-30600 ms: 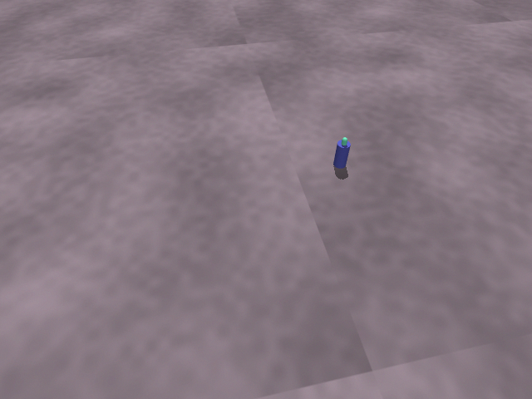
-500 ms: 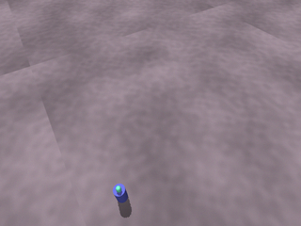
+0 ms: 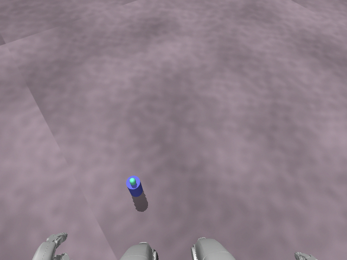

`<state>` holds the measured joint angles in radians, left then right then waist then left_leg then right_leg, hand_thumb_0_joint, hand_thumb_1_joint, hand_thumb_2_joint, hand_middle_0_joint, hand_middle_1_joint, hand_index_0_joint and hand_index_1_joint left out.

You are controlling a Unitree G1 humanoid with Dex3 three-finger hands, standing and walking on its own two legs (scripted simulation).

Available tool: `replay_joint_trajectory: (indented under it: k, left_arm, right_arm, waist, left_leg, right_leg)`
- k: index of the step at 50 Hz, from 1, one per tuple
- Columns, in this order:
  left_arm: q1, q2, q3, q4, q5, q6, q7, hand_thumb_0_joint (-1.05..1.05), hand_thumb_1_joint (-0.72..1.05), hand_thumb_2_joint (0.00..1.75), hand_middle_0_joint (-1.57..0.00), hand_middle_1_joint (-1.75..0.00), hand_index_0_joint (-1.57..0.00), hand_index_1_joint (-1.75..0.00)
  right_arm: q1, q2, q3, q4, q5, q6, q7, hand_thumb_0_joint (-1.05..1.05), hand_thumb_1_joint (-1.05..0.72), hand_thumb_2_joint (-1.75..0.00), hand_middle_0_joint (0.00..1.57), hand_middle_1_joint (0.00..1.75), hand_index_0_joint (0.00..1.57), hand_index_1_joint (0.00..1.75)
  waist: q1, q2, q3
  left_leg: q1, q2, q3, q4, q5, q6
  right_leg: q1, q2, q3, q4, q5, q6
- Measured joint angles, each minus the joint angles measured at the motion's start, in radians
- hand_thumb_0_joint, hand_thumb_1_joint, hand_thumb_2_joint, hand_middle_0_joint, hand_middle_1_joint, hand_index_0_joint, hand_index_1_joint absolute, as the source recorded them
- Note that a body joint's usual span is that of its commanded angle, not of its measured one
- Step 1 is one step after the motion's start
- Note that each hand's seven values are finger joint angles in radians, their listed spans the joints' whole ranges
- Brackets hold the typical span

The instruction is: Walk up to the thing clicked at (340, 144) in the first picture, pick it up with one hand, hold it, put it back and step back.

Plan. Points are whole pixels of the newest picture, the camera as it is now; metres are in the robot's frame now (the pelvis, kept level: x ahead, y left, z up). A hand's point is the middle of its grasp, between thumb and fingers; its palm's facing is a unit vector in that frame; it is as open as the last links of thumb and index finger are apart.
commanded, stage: step back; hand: left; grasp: from the side
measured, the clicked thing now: (134, 185) +0.47 +0.20 -0.66
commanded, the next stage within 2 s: none
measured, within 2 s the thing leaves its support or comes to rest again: neither
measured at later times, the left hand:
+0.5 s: hand out of the picture +0.00 +0.28 -0.15, palm faces +0.02 -0.93 -0.38, open 7.4 cm
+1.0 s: hand out of the picture -0.21 +0.24 -0.13, palm faces -0.03 -0.91 -0.41, open 7.4 cm
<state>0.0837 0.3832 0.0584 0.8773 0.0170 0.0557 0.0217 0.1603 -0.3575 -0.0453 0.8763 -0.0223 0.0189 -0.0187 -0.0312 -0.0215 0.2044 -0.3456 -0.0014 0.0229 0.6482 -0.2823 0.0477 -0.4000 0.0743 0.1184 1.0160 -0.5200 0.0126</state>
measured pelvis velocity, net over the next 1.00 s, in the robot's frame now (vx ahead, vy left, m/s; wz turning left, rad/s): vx -0.29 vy -0.03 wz -0.03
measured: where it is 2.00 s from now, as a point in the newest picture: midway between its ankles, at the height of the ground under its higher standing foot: outside the picture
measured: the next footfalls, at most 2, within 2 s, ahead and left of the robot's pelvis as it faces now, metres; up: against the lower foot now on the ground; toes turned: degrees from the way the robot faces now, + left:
right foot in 0.08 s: +0.00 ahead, -0.14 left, +0.00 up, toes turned +3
left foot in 0.40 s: -0.07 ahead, +0.10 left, +0.00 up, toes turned -1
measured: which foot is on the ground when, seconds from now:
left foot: down 0.00-0.10, up 0.12-0.38, down 0.40-0.86, up 0.88-1.00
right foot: up 0.00-0.06, down 0.08-0.42, up 0.44-0.80, down 0.82-1.00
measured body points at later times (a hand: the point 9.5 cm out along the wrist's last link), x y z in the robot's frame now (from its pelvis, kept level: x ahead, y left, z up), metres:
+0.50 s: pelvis -0.13 +0.01 +0.00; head -0.07 +0.03 +0.44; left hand +0.00 +0.33 -0.12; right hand -0.03 -0.30 -0.11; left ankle -0.11 +0.11 -0.72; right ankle -0.09 -0.14 -0.68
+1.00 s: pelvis -0.29 -0.03 +0.00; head -0.25 -0.05 +0.45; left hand -0.21 +0.28 -0.11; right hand -0.20 -0.36 -0.12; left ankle -0.25 +0.11 -0.65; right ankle -0.28 -0.15 -0.72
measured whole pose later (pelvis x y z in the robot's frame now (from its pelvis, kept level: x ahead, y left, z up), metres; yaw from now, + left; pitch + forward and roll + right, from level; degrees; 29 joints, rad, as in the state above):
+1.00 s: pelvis -0.29 -0.03 +0.00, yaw -2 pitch -2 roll +2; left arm 0.23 0.34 0.07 0.85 0.05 0.06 0.00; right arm 0.20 -0.42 -0.06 0.85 0.00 0.04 -0.02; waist 0.02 0.01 0.12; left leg -0.54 -0.12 -0.12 1.13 -0.44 -0.01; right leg -0.28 -0.03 0.03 0.65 -0.34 -0.01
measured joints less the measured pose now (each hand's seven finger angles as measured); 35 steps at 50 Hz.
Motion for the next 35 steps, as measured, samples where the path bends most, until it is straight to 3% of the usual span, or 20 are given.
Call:
replay_joint_trajectory:
  k: [2, 4, 6, 9, 11, 13, 15, 18, 20, 21, 22, 24, 26, 28, 31, 35]
  left_arm:
    - [0.014, -0.005, 0.003, -0.003, 0.002, -0.004, -0.005, 0.0, 0.9, 0.9, -0.2, -0.3, -0.21, -0.3]
    - [0.03, -0.009, 0.007, -0.002, 0.007, -0.013, -0.009, 0.0, 0.9, 0.9, -0.2, -0.3, -0.21, -0.3]
    - [0.036, -0.032, 0.01, 0.006, 0.017, -0.021, -0.009, 0.0, 0.9, 0.9, -0.2, -0.3, -0.21, -0.3]
    - [0.061, -0.038, 0.003, -0.007, 0.016, -0.023, -0.018, 0.0, 0.9, 0.9, -0.2, -0.3, -0.21, -0.3]
    - [0.068, -0.046, 0.002, -0.017, 0.013, -0.02, -0.014, 0.0, 0.9, 0.9, -0.2, -0.3, -0.21, -0.3]
    - [0.065, -0.048, 0.003, -0.031, 0.015, -0.014, -0.01, 0.0, 0.9, 0.9, -0.2, -0.3, -0.21, -0.3]
    - [0.057, -0.046, 0.004, -0.052, 0.019, -0.013, -0.006, 0.0, 0.9, 0.9, -0.2, -0.3, -0.21, -0.3]
    - [0.042, -0.031, 0.003, -0.086, 0.019, -0.014, -0.003, 0.0, 0.9, 0.9, -0.2, -0.3, -0.21, -0.3]
    - [0.029, -0.015, 0.0, -0.104, 0.011, -0.008, -0.005, 0.0, 0.9, 0.9, -0.2, -0.3, -0.21, -0.3]
    - [0.019, -0.002, 0.001, -0.105, 0.008, -0.003, -0.005, 0.0, 0.9, 0.9, -0.2, -0.3, -0.21, -0.3]
    - [0.014, 0.004, 0.004, -0.1, 0.004, 0.002, -0.003, 0.0, 0.9, 0.9, -0.2, -0.3, -0.21, -0.3]
    - [0.014, 0.007, 0.01, -0.081, 0.004, 0.014, 0.004, 0.0, 0.9, 0.9, -0.2, -0.3, -0.21, -0.3]
    - [0.022, 0.015, 0.015, -0.066, -0.004, 0.019, 0.006, 0.0, 0.9, 0.9, -0.2, -0.3, -0.21, -0.3]
    - [0.04, 0.02, 0.019, -0.062, -0.005, 0.014, 0.004, 0.0, 0.9, 0.9, -0.2, -0.3, -0.21, -0.3]
    - [0.073, 0.024, 0.026, -0.057, 0.0, 0.011, 0.0, 0.0, 0.9, 0.9, -0.2, -0.3, -0.21, -0.3]
    - [0.107, 0.026, 0.028, -0.047, 0.004, 0.016, -0.005, 0.0, 0.9, 0.9, -0.2, -0.3, -0.21, -0.3]
  right_arm:
    - [-0.004, -0.006, 0.003, -0.013, 0.001, 0.003, 0.002, 0.0, -0.9, -0.89, 0.21, 0.3, 0.21, 0.3]
    - [-0.008, -0.015, 0.006, -0.019, 0.006, 0.011, 0.005, 0.0, -0.9, -0.89, 0.21, 0.3, 0.21, 0.3]
    - [-0.025, -0.031, 0.004, -0.009, 0.016, 0.021, 0.005, 0.0, -0.9, -0.89, 0.21, 0.3, 0.21, 0.3]
    - [-0.028, -0.026, 0.002, 0.008, 0.023, 0.038, -0.001, 0.0, -0.9, -0.89, 0.21, 0.3, 0.21, 0.3]
    - [-0.019, -0.033, 0.002, 0.009, 0.031, 0.035, -0.002, 0.0, -0.9, -0.89, 0.21, 0.3, 0.21, 0.3]
    - [-0.007, -0.041, 0.005, 0.007, 0.034, 0.026, -0.003, 0.0, -0.9, -0.89, 0.21, 0.3, 0.21, 0.3]
    - [0.005, -0.048, 0.007, 0.006, 0.034, 0.022, -0.003, 0.0, -0.9, -0.89, 0.21, 0.3, 0.21, 0.3]
    - [0.016, -0.051, 0.007, 0.006, 0.026, 0.019, -0.001, 0.0, -0.9, -0.89, 0.21, 0.3, 0.21, 0.3]
    - [0.021, -0.049, 0.002, 0.007, 0.016, 0.009, 0.002, 0.0, -0.9, -0.89, 0.21, 0.3, 0.21, 0.3]
    - [0.014, -0.036, -0.002, 0.012, 0.008, 0.006, 0.003, 0.0, -0.9, -0.89, 0.21, 0.3, 0.2, 0.3]
    - [0.01, -0.028, 0.0, 0.012, 0.002, 0.007, 0.009, 0.0, -0.9, -0.89, 0.21, 0.3, 0.2, 0.3]
    - [0.006, -0.019, 0.006, 0.006, -0.006, 0.003, 0.02, 0.0, -0.9, -0.89, 0.21, 0.3, 0.21, 0.3]
    - [0.004, -0.006, 0.012, 0.003, -0.008, -0.001, 0.018, 0.0, -0.9, -0.89, 0.21, 0.3, 0.21, 0.3]
    - [-0.001, 0.001, 0.014, -0.005, -0.008, -0.002, 0.014, 0.0, -0.9, -0.89, 0.21, 0.3, 0.21, 0.3]
    - [-0.016, 0.004, 0.01, -0.027, -0.005, -0.005, 0.008, 0.0, -0.9, -0.89, 0.21, 0.3, 0.21, 0.3]
    - [-0.038, 0.001, 0.007, -0.063, -0.001, -0.013, 0.003, 0.0, -0.9, -0.89, 0.21, 0.3, 0.21, 0.3]
  waist:
    - [0.003, 0.008, -0.001]
    - [0.009, 0.017, -0.012]
    - [0.002, 0.069, -0.003]
    - [0.02, 0.05, -0.021]
    - [0.03, 0.043, -0.033]
    - [0.034, 0.039, -0.042]
    - [0.037, 0.037, -0.046]
    - [0.034, 0.029, -0.043]
    - [0.027, 0.017, -0.038]
    - [0.033, -0.013, -0.022]
    - [0.041, -0.027, -0.014]
    - [0.028, -0.017, -0.015]
    - [0.025, -0.021, -0.024]
    - [0.033, -0.023, -0.033]
    - [0.04, -0.023, -0.035]
    - [0.044, -0.018, -0.026]
  left_leg:
    - [-0.022, 0.008, 0.011, 0.022, 0.001, -0.007]
    - [-0.052, 0.016, 0.019, 0.064, -0.008, -0.017]
    - [-0.075, 0.04, -0.019, 0.109, -0.017, -0.022]
    - [-0.123, -0.055, -0.103, 0.33, -0.211, -0.035]
    - [-0.138, -0.104, -0.137, 0.459, -0.226, -0.044]
    - [-0.125, -0.12, -0.143, 0.494, -0.222, -0.055]
    - [-0.083, -0.109, -0.132, 0.432, -0.227, -0.062]
    - [0.01, -0.069, -0.092, 0.213, -0.213, -0.059]
    - [0.077, -0.051, -0.065, 0.033, -0.1, -0.041]
    - [0.083, -0.068, -0.049, 0.019, -0.074, -0.024]
    - [0.077, -0.071, -0.038, 0.027, -0.071, -0.012]
    - [0.06, -0.052, -0.05, 0.031, -0.059, -0.001]
    - [0.055, -0.036, -0.053, -0.006, -0.024, -0.002]
    - [0.047, -0.022, -0.046, -0.041, 0.01, -0.003]
    - [0.029, -0.003, -0.033, -0.067, 0.049, -0.004]
    - [-0.01, 0.02, -0.014, -0.065, 0.085, -0.009]
  right_leg:
    - [0.049, -0.024, -0.025, -0.128, 0.032, -0.004]
    - [0.12, -0.041, -0.049, -0.308, 0.126, -0.016]
    - [0.14, -0.012, -0.077, -0.347, 0.147, -0.018]
    - [0.119, -0.036, -0.062, -0.333, 0.161, -0.029]
    - [0.114, -0.055, -0.054, -0.358, 0.189, -0.028]
    - [0.101, -0.069, -0.054, -0.378, 0.214, -0.025]
    - [0.084, -0.078, -0.06, -0.387, 0.234, -0.02]
    - [0.052, -0.09, -0.08, -0.371, 0.249, -0.005]
    - [0.02, -0.102, -0.093, -0.328, 0.243, 0.009]
    - [0.007, -0.117, -0.077, -0.303, 0.241, 0.004]
    - [-0.008, -0.104, -0.05, -0.266, 0.176, -0.007]
    - [-0.046, -0.028, 0.005, -0.104, 0.028, -0.02]
    - [-0.078, 0.03, 0.044, 0.062, 0.005, -0.031]
    - [-0.089, 0.055, 0.054, 0.17, 0.022, -0.028]
    - [-0.059, 0.054, 0.056, 0.22, 0.034, -0.003]
    - [0.023, 0.014, 0.041, 0.091, 0.018, 0.02]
